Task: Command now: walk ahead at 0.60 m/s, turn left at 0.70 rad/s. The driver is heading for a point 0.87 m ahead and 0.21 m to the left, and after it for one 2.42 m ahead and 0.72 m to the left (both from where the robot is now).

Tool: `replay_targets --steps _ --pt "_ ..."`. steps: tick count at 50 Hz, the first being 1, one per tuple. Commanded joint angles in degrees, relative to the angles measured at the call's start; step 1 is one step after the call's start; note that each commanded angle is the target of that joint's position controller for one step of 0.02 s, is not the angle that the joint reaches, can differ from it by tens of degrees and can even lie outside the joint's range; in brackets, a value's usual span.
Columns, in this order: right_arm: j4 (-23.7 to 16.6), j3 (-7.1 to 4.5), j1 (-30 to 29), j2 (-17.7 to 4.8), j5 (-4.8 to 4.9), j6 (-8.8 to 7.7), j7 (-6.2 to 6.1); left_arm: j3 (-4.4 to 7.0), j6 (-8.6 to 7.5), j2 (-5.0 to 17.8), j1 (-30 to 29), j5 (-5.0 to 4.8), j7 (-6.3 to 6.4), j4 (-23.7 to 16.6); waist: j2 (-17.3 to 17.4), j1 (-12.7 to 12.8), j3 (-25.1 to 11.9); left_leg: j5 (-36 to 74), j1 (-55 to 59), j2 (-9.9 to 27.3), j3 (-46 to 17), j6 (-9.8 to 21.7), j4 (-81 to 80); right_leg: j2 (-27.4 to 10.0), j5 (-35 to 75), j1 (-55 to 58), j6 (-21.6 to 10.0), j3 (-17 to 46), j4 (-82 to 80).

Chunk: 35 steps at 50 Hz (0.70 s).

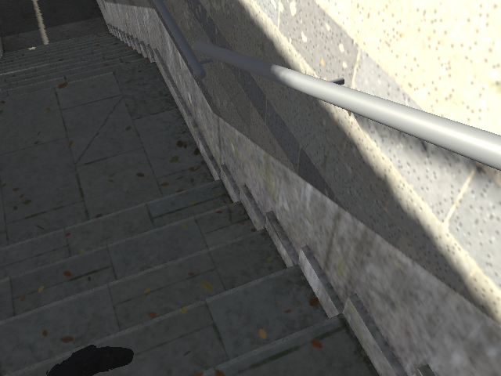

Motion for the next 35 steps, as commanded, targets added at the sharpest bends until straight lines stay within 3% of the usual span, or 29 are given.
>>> replay_targets --steps 1,2,3,5,6,7,8,9,10,12,13,15,16,17,18,19,20,22,24,25,26,27,28,29,30,31,32,33,35 --pt "-3.5 -1.04 -3.9 -6.4 0.88 -0.04 -0.21 -0.94 -0.77 -1.2 -1.1 -1.07 0.03 -2.1 4.1 2.1 0.3 35.5 -24.5 6.7 -10.7 -2.2 2.1 8.0 13.1 26.0 -0.8 -8.7 -6.3" --pt "-1.6 1.29 4.5 -5.4 -8.92 -0.68 2.51 -4.38 -1.54 -6.3 -1.2 4.27 -5.15 -7.3 6.0 3.6 -2.6 15.7 -38.6 -3.4 -4.6 -8.1 7.9 5.4 9.2 45.9 -0.2 -3.5 -1.7" --pt "-4.3 -0.01 -5.7 -8.8 -10.37 -1.43 3.64 -2.17 -1.93 -1.0 14.1 4.16 -5.79 -3.5 5.7 11.5 -2.4 21.3 -44.2 -1.3 -7.5 -7.0 16.4 5.6 7.2 54.4 -0.6 -4.9 7.5" --pt "-6.1 1.18 -7.8 -6.8 -2.06 -1.82 4.54 0.08 -1.23 7.6 41.7 6.74 -2.42 5.1 -8.2 20.7 5.4 3.7 -42.0 -9.2 -1.9 -11.7 38.1 0.7 17.7 62.1 -2.5 -4.0 -35.3" --pt "-6.1 2.05 -3.9 -8.3 -1.2 0.14 5.17 -0.42 -1.38 5.9 45.2 5.69 -3.27 8.2 -7.4 17.9 3.2 -6.2 -43.4 -4.4 -5.0 -10.3 59.6 -9.5 21.0 68.1 -7.4 1.3 -34.1" --pt "-8.3 2.2 0.0 -3.7 -1.97 -0.23 6.28 -0.63 -1.87 6.9 50.1 4.05 -2.87 6.3 -9.6 15.5 -14.4 -17.2 -49.0 0.2 -3.0 -10.6 74.1 -21.6 56.2 83.3 -17.6 5.5 -0.9" --pt "-6.5 2.62 10.4 -0.2 -3.41 -1.44 6.53 0.2 -1.95 7.2 41.6 3.74 -3.7 2.6 -7.4 10.0 -25.1 -17.3 -54.1 4.7 -1.0 -12.6 75.5 -31.8 65.1 86.6 -26.3 10.9 5.8" --pt "-8.9 3.18 4.4 -1.8 -3.2 -0.61 6.59 0.84 -1.94 6.4 31.8 4.27 -2.99 -1.8 -2.4 11.5 -19.5 -18.5 -57.3 6.0 1.8 -10.7 75.6 -29.0 59.6 75.4 -24.4 7.6 2.5" --pt "-12.8 3.65 -7.7 -0.3 -4.93 -0.34 6.1 -0.26 -3.55 1.9 18.6 3.25 -0.66 -6.5 2.9 9.8 -14.9 -3.6 -55.3 13.1 -0.8 -10.1 56.5 -23.8 33.2 56.7 -18.0 3.7 -7.1" --pt "-15.2 3.8 -16.9 -0.7 -8.55 1.86 4.01 0.11 -5.09 3.2 10.4 -0.18 2.02 -4.4 -0.7 4.8 -0.3 12.6 -43.3 22.2 -2.8 -11.4 27.6 -21.8 7.5 23.8 -15.5 2.8 -16.8" --pt "-12.4 4.05 -15.9 0.5 -8.83 1.9 4.34 1.14 -5.44 5.0 14.5 -0.5 2.82 -4.2 -0.3 5.3 -0.9 15.9 -32.2 21.0 3.8 -11.6 23.8 -17.8 12.7 17.6 -16.1 -2.3 -17.1" --pt "-10.8 5.21 -4.7 4.2 -7.34 2.37 5.87 1.72 -6.1 6.4 15.5 4.3 3.26 -4.3 -2.1 1.7 -3.5 27.8 -17.0 16.7 5.9 -10.0 37.1 -15.8 11.1 6.5 -14.4 -6.5 -10.0" --pt "-11.2 3.87 -9.6 -0.3 -8.31 2.06 6.63 -0.25 -7.41 1.7 18.3 3.46 4.44 -2.6 0.3 3.4 -0.4 42.5 -32.4 22.4 0.5 -9.1 21.0 -16.8 -5.6 16.3 -10.0 -6.1 -8.8" --pt "-11.9 2.57 -13.9 -3.0 -8.2 1.63 7.3 -0.37 -7.72 2.0 20.4 0.72 5.9 -2.7 -3.3 5.9 0.6 44.1 -38.8 22.4 2.3 -8.2 13.0 -15.4 -13.6 24.4 -8.2 -6.0 -6.6" --pt "-11.4 2.3 -18.3 -4.0 -7.02 1.85 7.63 -0.61 -7.81 1.2 23.5 0.99 6.65 -1.3 -1.7 8.5 3.0 58.0 -37.0 24.0 3.0 -7.0 -0.7 -12.0 -28.7 24.1 -3.3 -9.9 -1.9" --pt "-11.0 2.3 -21.2 -3.3 -6.89 2.39 7.32 -0.67 -7.32 4.2 26.2 2.26 6.29 0.4 -0.9 9.0 2.4 59.8 -29.3 21.0 6.2 -7.4 -4.3 -9.9 -33.2 19.2 -1.9 -13.4 1.9" --pt "-11.5 2.09 -23.2 -3.2 -7.69 3.24 6.99 -1.01 -6.37 2.9 28.3 3.79 5.58 0.7 -2.0 9.5 2.8 60.1 -22.1 19.1 9.9 -7.5 -2.5 -10.4 -37.3 13.9 -1.7 -14.5 3.5" --pt "-12.5 0.56 -27.0 -4.8 -9.51 4.02 6.6 -0.48 -5.47 5.2 32.3 1.95 4.92 1.7 0.7 11.0 6.8 54.8 -18.4 17.6 14.8 -8.7 -4.4 -11.2 -49.2 12.8 -0.7 -15.0 5.9" --pt "-11.2 -2.9 -16.4 -10.3 -7.1 3.57 5.25 2.35 -5.16 14.3 25.8 1.67 2.1 0.3 5.3 3.2 2.1 49.7 -2.7 12.2 17.6 -6.2 -5.7 -10.8 -38.4 12.5 0.2 -16.2 18.6" --pt "-7.5 -5.59 -4.6 -16.4 -6.08 2.41 2.85 2.49 -4.84 14.1 24.3 2.21 0.2 -0.5 8.4 -1.2 -5.3 53.2 14.4 10.4 15.4 -2.4 -4.5 -6.1 -36.0 9.3 4.9 -16.9 32.9" --pt "-6.5 -7.08 4.6 -23.3 -5.97 2.48 0.69 0.88 -3.86 4.5 28.4 2.23 -1.88 -3.3 19.4 1.4 -23.0 86.7 38.7 20.3 -0.6 10.0 6.6 1.6 -71.0 -0.3 9.5 -16.6 57.2" --pt "-7.7 -7.61 9.7 -25.5 -6.96 3.19 1.29 -0.83 -3.94 1.8 30.8 0.12 -3.1 -6.3 15.1 0.1 -36.6 94.5 50.1 31.4 -19.1 19.7 8.0 3.0 -76.4 -8.5 10.9 -5.8 75.4" --pt "-9.9 -7.36 6.3 -23.6 -6.95 2.13 2.25 0.17 -5.01 6.4 18.6 -3.17 -2.92 -9.5 9.0 -3.6 -22.0 87.6 39.1 32.2 -23.4 17.6 3.7 2.6 -74.9 -24.8 11.6 -1.9 80.9" --pt "-11.4 -5.87 -1.1 -19.6 -4.29 1.05 3.05 0.35 -5.59 7.9 15.6 -4.62 -1.39 -13.6 9.1 -1.4 -17.2 62.2 26.4 36.3 -30.2 18.6 -1.1 0.3 -72.7 -31.4 10.8 1.6 76.4" --pt "-11.4 -3.87 -7.5 -14.0 -3.03 0.35 4.15 0.09 -4.68 8.9 16.5 -2.95 0.55 -11.5 0.8 2.7 -9.0 43.8 4.5 35.0 -29.1 15.8 -4.8 -3.5 -63.8 -24.7 8.7 3.7 68.1" --pt "-12.6 -2.86 -12.0 -12.8 -3.38 0.16 5.24 -0.13 -3.65 10.0 20.0 -1.48 2.23 -9.9 1.0 7.9 -3.8 39.2 -15.1 34.3 -26.7 16.4 -7.9 -4.0 -62.5 -15.9 8.0 2.9 64.8" --pt "-15.5 -0.22 -20.2 -7.2 -3.32 -0.11 5.09 -0.84 -1.76 8.8 25.9 -0.12 3.45 -6.9 -1.8 11.6 -3.0 36.5 -30.9 31.8 -19.9 14.3 -13.6 -6.4 -46.9 -4.8 8.1 5.4 53.3" --pt "-15.9 -0.71 -21.7 -9.2 -2.84 -0.29 4.35 -1.45 0.65 6.7 28.4 -0.03 2.82 -6.6 4.4 13.3 -2.0 37.1 -37.8 28.9 -18.0 15.0 -13.9 -4.3 -44.0 -1.7 8.0 2.0 56.2" --pt "-15.8 0.49 -18.1 -8.6 -2.62 -0.11 2.63 -1.31 2.85 5.9 33.2 -0.57 -1.27 -1.8 -0.7 11.9 -4.5 21.1 -41.4 23.4 -10.2 9.0 -14.7 -3.3 -32.1 4.0 7.6 -0.5 43.3"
